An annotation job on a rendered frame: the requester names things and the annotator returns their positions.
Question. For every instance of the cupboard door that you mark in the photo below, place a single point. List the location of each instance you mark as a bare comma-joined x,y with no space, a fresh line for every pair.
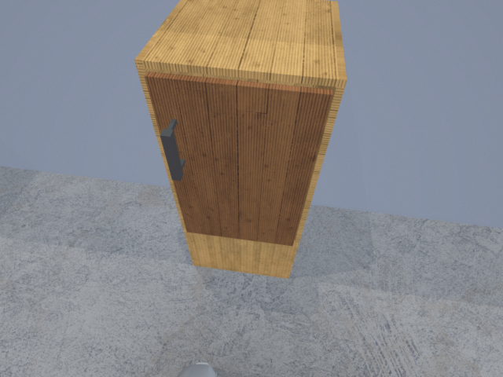
249,151

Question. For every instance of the handle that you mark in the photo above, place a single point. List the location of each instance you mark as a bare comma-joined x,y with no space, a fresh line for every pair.
171,152

